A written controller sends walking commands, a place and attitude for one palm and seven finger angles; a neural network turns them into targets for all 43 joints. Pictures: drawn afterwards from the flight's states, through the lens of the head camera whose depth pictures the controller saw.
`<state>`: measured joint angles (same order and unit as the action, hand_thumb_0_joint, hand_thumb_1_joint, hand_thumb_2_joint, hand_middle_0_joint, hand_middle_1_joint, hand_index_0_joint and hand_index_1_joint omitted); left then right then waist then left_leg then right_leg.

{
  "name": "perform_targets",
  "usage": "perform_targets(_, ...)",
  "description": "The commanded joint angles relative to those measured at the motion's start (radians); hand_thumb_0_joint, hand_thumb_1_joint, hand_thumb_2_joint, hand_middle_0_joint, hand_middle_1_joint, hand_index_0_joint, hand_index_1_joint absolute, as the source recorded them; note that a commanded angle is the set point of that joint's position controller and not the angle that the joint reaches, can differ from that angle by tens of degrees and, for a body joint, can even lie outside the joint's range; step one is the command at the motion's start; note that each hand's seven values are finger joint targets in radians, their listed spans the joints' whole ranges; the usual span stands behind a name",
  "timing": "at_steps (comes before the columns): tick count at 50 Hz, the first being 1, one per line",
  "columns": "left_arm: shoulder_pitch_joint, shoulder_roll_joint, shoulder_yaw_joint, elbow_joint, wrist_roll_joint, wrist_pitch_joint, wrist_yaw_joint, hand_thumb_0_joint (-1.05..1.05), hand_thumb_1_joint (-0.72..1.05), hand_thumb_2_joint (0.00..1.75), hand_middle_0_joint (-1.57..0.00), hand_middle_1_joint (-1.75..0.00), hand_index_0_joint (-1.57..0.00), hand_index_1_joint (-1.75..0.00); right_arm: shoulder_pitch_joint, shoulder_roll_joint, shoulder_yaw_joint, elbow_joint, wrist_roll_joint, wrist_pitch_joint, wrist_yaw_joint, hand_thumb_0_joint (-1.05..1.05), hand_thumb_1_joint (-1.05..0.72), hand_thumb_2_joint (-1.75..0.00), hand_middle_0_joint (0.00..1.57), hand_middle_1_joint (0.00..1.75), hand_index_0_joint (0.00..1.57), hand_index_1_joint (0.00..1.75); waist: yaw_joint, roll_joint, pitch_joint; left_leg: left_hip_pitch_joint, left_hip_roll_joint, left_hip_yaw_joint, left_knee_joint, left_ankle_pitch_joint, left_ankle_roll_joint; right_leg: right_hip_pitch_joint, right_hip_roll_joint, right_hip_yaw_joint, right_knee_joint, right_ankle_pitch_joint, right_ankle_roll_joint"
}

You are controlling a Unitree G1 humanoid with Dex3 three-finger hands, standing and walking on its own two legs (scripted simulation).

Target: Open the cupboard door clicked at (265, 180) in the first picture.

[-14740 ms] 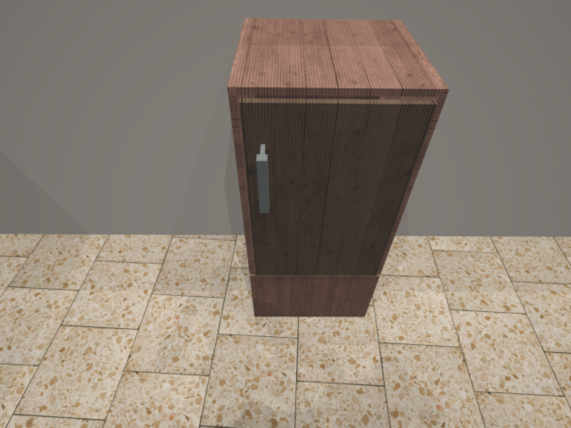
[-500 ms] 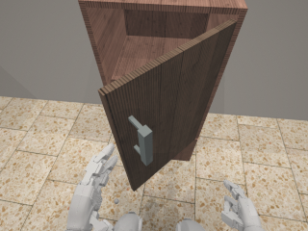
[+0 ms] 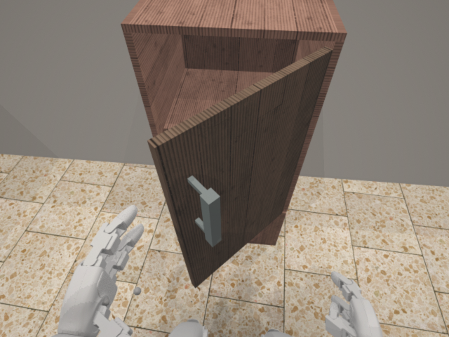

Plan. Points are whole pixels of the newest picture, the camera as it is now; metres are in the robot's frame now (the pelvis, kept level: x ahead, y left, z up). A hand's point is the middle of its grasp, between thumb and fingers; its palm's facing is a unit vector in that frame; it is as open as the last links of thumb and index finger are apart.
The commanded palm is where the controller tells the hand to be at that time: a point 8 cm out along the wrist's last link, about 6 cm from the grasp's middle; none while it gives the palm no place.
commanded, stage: draw the hand back to the body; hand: left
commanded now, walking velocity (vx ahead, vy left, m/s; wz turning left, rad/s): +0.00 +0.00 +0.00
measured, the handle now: (204, 212) +0.32 +0.06 +0.06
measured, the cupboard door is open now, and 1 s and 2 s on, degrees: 47 47 47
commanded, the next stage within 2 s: step back with the hand held close in 1.34 s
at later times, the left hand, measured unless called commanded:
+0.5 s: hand (62, 267) +0.19 +0.21 +0.15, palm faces +0.19 -0.92 -0.33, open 14.5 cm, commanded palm +0.15 +0.26 +0.18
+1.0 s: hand out of the picture +0.22 +0.28 +0.25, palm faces +0.45 -0.80 -0.40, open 8.7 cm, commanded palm +0.17 +0.32 +0.26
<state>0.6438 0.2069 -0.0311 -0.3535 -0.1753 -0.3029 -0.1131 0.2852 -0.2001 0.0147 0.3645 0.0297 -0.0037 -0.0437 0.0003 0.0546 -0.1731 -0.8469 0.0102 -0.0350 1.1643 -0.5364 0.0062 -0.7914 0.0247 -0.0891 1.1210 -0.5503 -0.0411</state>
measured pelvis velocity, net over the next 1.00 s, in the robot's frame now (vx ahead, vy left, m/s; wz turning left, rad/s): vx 0.03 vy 0.02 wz -0.01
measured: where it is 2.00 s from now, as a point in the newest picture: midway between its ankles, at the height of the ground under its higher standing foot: outside the picture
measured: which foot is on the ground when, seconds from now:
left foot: down 0.00-1.00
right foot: down 0.00-1.00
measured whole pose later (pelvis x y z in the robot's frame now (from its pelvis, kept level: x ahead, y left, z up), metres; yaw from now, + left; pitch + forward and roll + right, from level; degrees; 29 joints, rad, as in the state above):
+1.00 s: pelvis +0.03 +0.02 +0.09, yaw -1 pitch -3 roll -1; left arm 0.48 0.37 0.34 -0.44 -0.07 -0.03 0.12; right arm 0.21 -0.22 0.04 0.59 0.01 -0.09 -0.08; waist 0.07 0.05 -0.02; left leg -0.15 -0.02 0.01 0.49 -0.29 0.03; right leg -0.10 0.01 -0.03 0.44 -0.28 -0.01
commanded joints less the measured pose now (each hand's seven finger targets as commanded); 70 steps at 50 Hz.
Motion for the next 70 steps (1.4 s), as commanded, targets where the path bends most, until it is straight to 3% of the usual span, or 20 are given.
perform_targets(1, 0.042, 0.068, 0.073, -0.21, -0.044, -0.04, -0.04, 0.0, -0.5, 0.3, -0.15, -0.3, -0.15, -0.3, -0.076, -0.119, -0.044, -0.178, 0.01, -0.069, -0.018, 0.0, -0.9, -0.9, 0.2, 0.3, 0.2, 0.3, -0.016, -0.072, -0.069, 0.124, -0.03, 0.0, -0.209, 0.176, 0.022, 0.147, -0.005, 0.076, -0.273, 0.2, 0.032)
perform_targets(3, 0.02, 0.09, 0.095, -0.21, -0.056, -0.032, -0.055, 0.0, -0.5, 0.3, -0.15, -0.3, -0.15, -0.3, -0.08, -0.123, -0.041, -0.174, 0.011, -0.076, -0.021, 0.0, -0.9, -0.9, 0.2, 0.3, 0.2, 0.3, -0.018, -0.05, -0.037, 0.134, -0.029, -0.001, -0.223, 0.168, 0.023, 0.152, -0.005, 0.075, -0.293, 0.172, 0.027)
perform_targets(5, 0.035, 0.099, 0.116, -0.249, -0.067, -0.034, -0.062, 0.0, -0.5, 0.3, -0.15, -0.3, -0.15, -0.3, -0.078, -0.122, -0.041, -0.182, 0.014, -0.086, -0.021, 0.0, -0.9, -0.9, 0.2, 0.3, 0.2, 0.3, -0.003, -0.03, -0.068, 0.175, -0.029, -0.002, -0.246, 0.187, 0.023, 0.168, -0.001, 0.063, -0.293, 0.188, 0.025)
perform_targets(8, 0.02, 0.124, 0.159, -0.255, -0.085, -0.023, -0.062, 0.0, -0.5, 0.3, -0.15, -0.3, -0.15, -0.3, -0.081, -0.124, -0.04, -0.173, 0.018, -0.095, -0.023, 0.0, -0.9, -0.9, 0.2, 0.3, 0.2, 0.3, -0.002, -0.037, -0.044, 0.194, -0.024, -0.009, -0.275, 0.181, 0.023, 0.182, 0.007, 0.051, -0.313, 0.172, 0.023)
perform_targets(13, 0.018, 0.154, 0.208, -0.273, -0.104, 0.014, -0.079, 0.0, -0.32, 0.37, -0.16, -0.3, -0.16, -0.3, -0.08, -0.128, -0.036, -0.159, 0.026, -0.113, -0.024, 0.0, -0.9, -0.9, 0.2, 0.3, 0.2, 0.3, 0.004, -0.013, -0.054, 0.249, -0.018, -0.013, -0.311, 0.234, 0.023, 0.226, 0.012, 0.033, -0.329, 0.242, 0.022)
perform_targets(14, 0.038, 0.27, 0.222, -0.348, 0.04, 0.088, 0.058, 0.0, -0.29, 0.39, -0.16, -0.3, -0.16, -0.3, -0.086, -0.117, -0.033, -0.176, 0.017, -0.091, -0.058, 0.0, -0.9, -0.9, 0.2, 0.3, 0.2, 0.3, 0.067, 0.019, -0.065, 0.279, -0.002, 0.002, -0.376, 0.244, 0.02, 0.267, -0.021, 0.098, -0.391, 0.246, 0.005)
perform_targets(15, 0.065, 0.18, 0.17, -0.359, 0.057, 0.138, 0.119, 0.0, -0.26, 0.4, -0.16, -0.3, -0.16, -0.3, -0.073, -0.1, -0.021, -0.177, 0.013, -0.084, -0.069, 0.0, -0.9, -0.9, 0.2, 0.3, 0.2, 0.3, 0.035, 0.032, -0.026, 0.309, -0.006, 0.007, -0.391, 0.246, 0.019, 0.263, -0.027, 0.085, -0.412, 0.249, 0.008)
perform_targets(16, 0.079, 0.151, 0.148, -0.331, 0.08, 0.179, 0.157, 0.0, -0.22, 0.42, -0.16, -0.3, -0.16, -0.3, -0.064, -0.096, -0.018, -0.159, 0.011, -0.074, -0.073, 0.0, -0.9, -0.9, 0.2, 0.3, 0.2, 0.3, 0.028, 0.03, 0.012, 0.321, -0.001, 0.005, -0.404, 0.247, 0.019, 0.267, -0.026, 0.067, -0.421, 0.248, 0.012)
perform_targets(19, 0.036, 0.194, 0.178, -0.361, 0.113, 0.229, 0.219, 0.0, -0.12, 0.47, -0.16, -0.3, -0.16, -0.3, -0.081, -0.107, -0.011, -0.142, 0.004, -0.068, -0.085, 0.0, -0.9, -0.9, 0.2, 0.3, 0.2, 0.3, 0.026, -0.016, 0.011, 0.382, 0.005, 0.001, -0.442, 0.291, 0.025, 0.32, -0.026, 0.055, -0.456, 0.287, 0.016)
perform_targets(22, 0.001, 0.21, 0.2, -0.358, 0.126, 0.247, 0.245, 0.0, -0.01, 0.51, -0.17, -0.3, -0.17, -0.3, -0.094, -0.109, 0.0, -0.115, -0.001, -0.08, -0.089, 0.0, -0.9, -0.9, 0.2, 0.3, 0.2, 0.3, 0.028, 0.002, 0.039, 0.443, 0.008, -0.006, -0.497, 0.303, 0.024, 0.358, -0.028, 0.05, -0.495, 0.292, 0.017)
perform_targets(30, -0.079, 0.235, 0.277, -0.326, 0.128, 0.247, 0.262, 0.0, 0.27, 0.63, -0.18, -0.3, -0.18, -0.3, -0.136, -0.118, 0.011, -0.038, -0.009, -0.127, -0.083, 0.0, -0.9, -0.9, 0.2, 0.3, 0.2, 0.3, 0.043, -0.004, 0.097, 0.566, 0.017, -0.02, -0.629, 0.383, 0.016, 0.485, -0.027, 0.041, -0.591, 0.343, 0.016)
perform_targets(40, -0.174, 0.293, 0.408, -0.322, 0.113, 0.226, 0.253, 0.0, 0.62, 0.78, -0.19, -0.3, -0.19, -0.3, -0.174, -0.128, -0.002, 0.03, -0.018, -0.147, -0.058, 0.0, -0.9, -0.9, 0.2, 0.3, 0.2, 0.3, 0.062, 0.013, 0.09, 0.676, 0.022, -0.002, -0.725, 0.552, 0.004, 0.637, -0.024, 0.046, -0.676, 0.477, 0.014)
perform_targets(45, -0.232, 0.328, 0.473, -0.312, 0.106, 0.215, 0.253, 0.0, 0.8, 0.86, -0.2, -0.3, -0.2, -0.3, -0.19, -0.129, -0.01, 0.055, -0.02, -0.147, -0.05, 0.0, -0.9, -0.9, 0.2, 0.3, 0.2, 0.3, 0.066, 0.043, 0.097, 0.707, 0.02, 0.011, -0.751, 0.571, 0.002, 0.668, -0.023, 0.054, -0.709, 0.507, 0.014)
perform_targets(48, -0.26, 0.355, 0.518, -0.276, 0.099, 0.209, 0.254, 0.0, 0.9, 0.9, -0.2, -0.3, -0.2, -0.3, -0.2, -0.133, -0.015, 0.07, -0.02, -0.142, -0.048, 0.0, -0.9, -0.9, 0.2, 0.3, 0.2, 0.3, 0.071, 0.019, 0.116, 0.707, 0.019, 0.014, -0.767, 0.549, 0.003, 0.684, -0.02, 0.053, -0.732, 0.508, 0.011)
perform_targets(49, -0.244, 0.307, 0.479, -0.246, 0.097, 0.21, 0.246, 0.0, 0.9, 0.9, -0.2, -0.3, -0.2, -0.3, -0.2, -0.129, -0.014, 0.073, -0.02, -0.138, -0.045, 0.0, -0.9, -0.9, 0.2, 0.3, 0.2, 0.3, 0.063, 0.009, 0.135, 0.71, 0.018, 0.016, -0.772, 0.549, 0.004, 0.677, -0.02, 0.052, -0.734, 0.508, 0.014)
perform_targets(51, -0.229, 0.283, 0.455, -0.226, 0.094, 0.211, 0.237, 0.0, 0.9, 0.9, -0.2, -0.3, -0.2, -0.3, -0.204, -0.133, -0.021, 0.071, -0.018, -0.131, -0.039, 0.0, -0.9, -0.9, 0.2, 0.3, 0.2, 0.3, 0.063, -0.008, 0.144, 0.716, 0.019, 0.023, -0.78, 0.52, 0.009, 0.671, -0.021, 0.055, -0.747, 0.492, 0.018)
perform_targets(58, -0.272, 0.347, 0.493, -0.295, 0.101, 0.194, 0.242, 0.0, 0.9, 0.9, -0.2, -0.3, -0.2, -0.3, -0.223, -0.134, -0.025, 0.075, -0.022, -0.135, -0.043, 0.0, -0.9, -0.9, 0.2, 0.3, 0.2, 0.3, 0.072, 0.017, 0.103, 0.734, 0.01, 0.024, -0.789, 0.493, 0.014, 0.711, -0.019, 0.066, -0.766, 0.492, 0.015)
perform_targets(62, -0.273, 0.333, 0.486, -0.289, 0.1, 0.187, 0.243, 0.0, 0.9, 0.9, -0.2, -0.3, -0.2, -0.3, -0.225, -0.124, -0.023, 0.086, -0.021, -0.144, -0.047, 0.0, -0.9, -0.9, 0.2, 0.3, 0.2, 0.3, 0.067, 0.037, 0.127, 0.747, 0.004, 0.036, -0.787, 0.477, 0.014, 0.692, -0.02, 0.073, -0.785, 0.481, 0.018)
perform_targets(66, -0.262, 0.317, 0.479, -0.234, 0.095, 0.188, 0.24, 0.0, 0.9, 0.9, -0.2, -0.3, -0.2, -0.3, -0.229, -0.123, -0.026, 0.096, -0.021, -0.145, -0.049, 0.0, -0.9, -0.9, 0.2, 0.3, 0.2, 0.3, 0.066, -0.011, 0.162, 0.746, 0.004, 0.042, -0.789, 0.445, 0.019, 0.671, -0.02, 0.081, -0.81, 0.447, 0.024)
perform_targets(70, -0.27, 0.309, 0.466, -0.23, 0.095, 0.181, 0.237, 0.0, 0.9, 0.9, -0.2, -0.3, -0.2, -0.3, -0.233, -0.124, -0.03, 0.101, -0.022, -0.147, -0.049, 0.0, -0.9, -0.9, 0.2, 0.3, 0.2, 0.3, 0.063, -0.008, 0.163, 0.758, 0.002, 0.047, -0.79, 0.438, 0.023, 0.67, -0.024, 0.087, -0.824, 0.439, 0.027)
